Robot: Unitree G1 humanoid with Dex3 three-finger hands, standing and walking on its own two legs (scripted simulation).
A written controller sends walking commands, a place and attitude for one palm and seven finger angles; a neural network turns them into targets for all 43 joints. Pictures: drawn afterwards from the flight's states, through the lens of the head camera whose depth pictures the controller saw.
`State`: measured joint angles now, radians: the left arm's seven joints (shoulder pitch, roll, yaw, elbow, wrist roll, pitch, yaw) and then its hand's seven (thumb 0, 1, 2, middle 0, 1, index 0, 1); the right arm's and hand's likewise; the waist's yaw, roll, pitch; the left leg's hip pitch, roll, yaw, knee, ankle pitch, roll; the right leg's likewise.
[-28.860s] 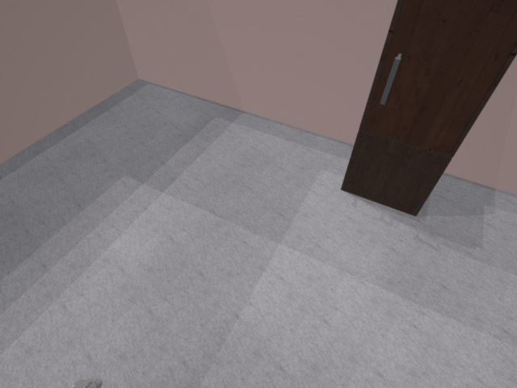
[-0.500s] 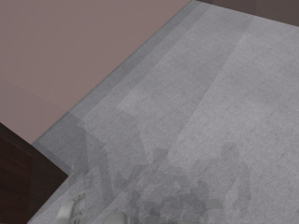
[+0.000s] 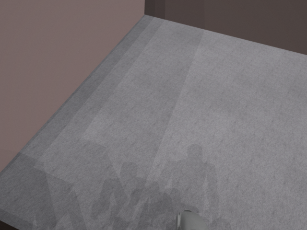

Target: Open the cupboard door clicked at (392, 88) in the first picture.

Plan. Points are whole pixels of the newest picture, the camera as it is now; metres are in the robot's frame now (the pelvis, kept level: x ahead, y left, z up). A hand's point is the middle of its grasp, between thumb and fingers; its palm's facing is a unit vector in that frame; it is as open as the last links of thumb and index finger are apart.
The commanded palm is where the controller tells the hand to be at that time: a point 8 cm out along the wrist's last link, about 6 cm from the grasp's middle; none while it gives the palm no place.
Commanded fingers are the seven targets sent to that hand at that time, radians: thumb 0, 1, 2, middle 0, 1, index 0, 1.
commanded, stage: walk to a spot facing it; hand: left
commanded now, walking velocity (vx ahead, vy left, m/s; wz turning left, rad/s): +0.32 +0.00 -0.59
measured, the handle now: out of the picture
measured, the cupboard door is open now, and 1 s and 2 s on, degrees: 50 50 50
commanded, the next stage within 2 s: turn to face it in 1.00 s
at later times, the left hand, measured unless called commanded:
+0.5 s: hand (129, 177) +0.30 +0.09 -0.16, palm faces -0.17 -0.96 -0.23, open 7.2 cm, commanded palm none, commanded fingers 0.00 0.90 0.90 -0.20 -0.30 -0.20 -0.30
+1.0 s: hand (151, 117) +0.57 +0.04 -0.18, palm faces -0.33 -0.93 -0.15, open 7.4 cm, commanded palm none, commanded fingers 0.00 0.90 0.90 -0.20 -0.30 -0.20 -0.30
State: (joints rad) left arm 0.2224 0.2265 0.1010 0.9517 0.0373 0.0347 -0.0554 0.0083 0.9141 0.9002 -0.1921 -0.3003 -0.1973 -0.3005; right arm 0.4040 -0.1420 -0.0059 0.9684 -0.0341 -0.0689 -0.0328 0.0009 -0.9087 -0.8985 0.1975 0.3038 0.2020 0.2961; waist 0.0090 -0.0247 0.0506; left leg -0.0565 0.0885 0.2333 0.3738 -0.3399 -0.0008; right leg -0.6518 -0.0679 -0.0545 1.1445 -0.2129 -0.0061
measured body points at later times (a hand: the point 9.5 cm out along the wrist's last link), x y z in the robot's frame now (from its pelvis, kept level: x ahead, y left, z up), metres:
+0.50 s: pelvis +0.22 -0.09 +0.00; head +0.25 -0.11 +0.44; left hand +0.31 +0.14 -0.15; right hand +0.25 -0.33 -0.16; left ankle +0.31 +0.08 -0.67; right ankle +0.17 -0.12 -0.74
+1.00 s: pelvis +0.48 -0.12 +0.00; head +0.52 -0.12 +0.44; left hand +0.58 +0.09 -0.16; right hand +0.41 -0.36 -0.15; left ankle +0.49 -0.04 -0.74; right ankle +0.43 -0.25 -0.65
